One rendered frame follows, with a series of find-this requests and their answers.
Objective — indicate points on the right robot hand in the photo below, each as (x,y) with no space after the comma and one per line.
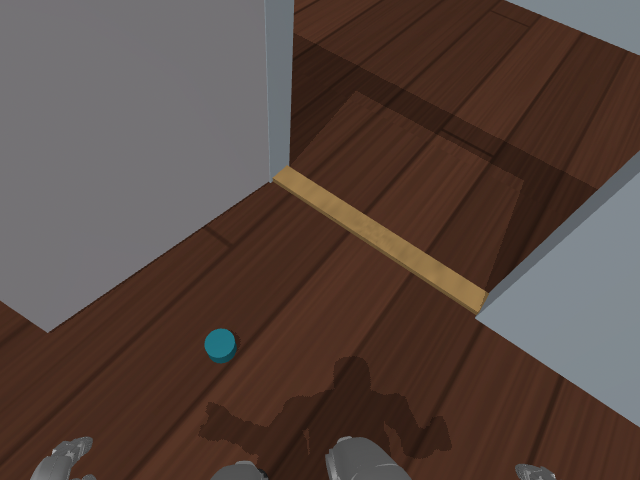
(530,472)

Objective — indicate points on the left robot hand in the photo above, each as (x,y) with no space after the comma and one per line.
(64,457)

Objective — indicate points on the tin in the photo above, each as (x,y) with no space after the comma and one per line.
(220,345)

